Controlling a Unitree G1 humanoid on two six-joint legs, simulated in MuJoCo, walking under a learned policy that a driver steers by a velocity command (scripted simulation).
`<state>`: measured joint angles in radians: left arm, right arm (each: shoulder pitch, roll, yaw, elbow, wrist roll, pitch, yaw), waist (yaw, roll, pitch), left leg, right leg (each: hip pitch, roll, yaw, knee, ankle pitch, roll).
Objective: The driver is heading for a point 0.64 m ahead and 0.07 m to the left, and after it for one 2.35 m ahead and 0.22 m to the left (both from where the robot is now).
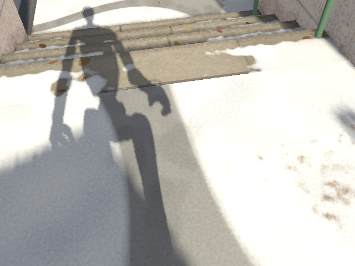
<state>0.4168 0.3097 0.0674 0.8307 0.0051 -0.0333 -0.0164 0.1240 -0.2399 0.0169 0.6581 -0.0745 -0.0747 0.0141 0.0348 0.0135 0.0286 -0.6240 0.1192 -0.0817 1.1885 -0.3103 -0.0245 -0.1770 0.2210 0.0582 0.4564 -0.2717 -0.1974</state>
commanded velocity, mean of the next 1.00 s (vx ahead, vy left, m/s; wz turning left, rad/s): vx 0.56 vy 0.00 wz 0.27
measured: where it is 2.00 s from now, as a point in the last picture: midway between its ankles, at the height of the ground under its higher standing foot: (188, 145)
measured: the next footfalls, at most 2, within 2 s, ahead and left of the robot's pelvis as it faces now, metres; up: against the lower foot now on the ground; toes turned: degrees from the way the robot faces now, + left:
left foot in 0.26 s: +0.48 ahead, +0.09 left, +0.00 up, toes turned -10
right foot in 0.62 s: +0.81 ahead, -0.15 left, +0.00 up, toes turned +10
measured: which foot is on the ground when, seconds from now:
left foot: up 0.00-0.24, down 0.26-0.62, up 0.64-1.00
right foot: down 0.00-0.24, up 0.26-0.60, down 0.62-1.00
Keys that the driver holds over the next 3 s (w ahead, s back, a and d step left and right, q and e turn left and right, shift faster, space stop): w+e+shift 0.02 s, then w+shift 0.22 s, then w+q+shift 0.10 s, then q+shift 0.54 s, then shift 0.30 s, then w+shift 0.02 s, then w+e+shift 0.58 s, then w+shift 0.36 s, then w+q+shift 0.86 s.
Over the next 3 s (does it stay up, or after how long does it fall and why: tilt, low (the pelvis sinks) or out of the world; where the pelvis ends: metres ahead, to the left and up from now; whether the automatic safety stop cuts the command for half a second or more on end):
stays up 2.01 0.04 -0.17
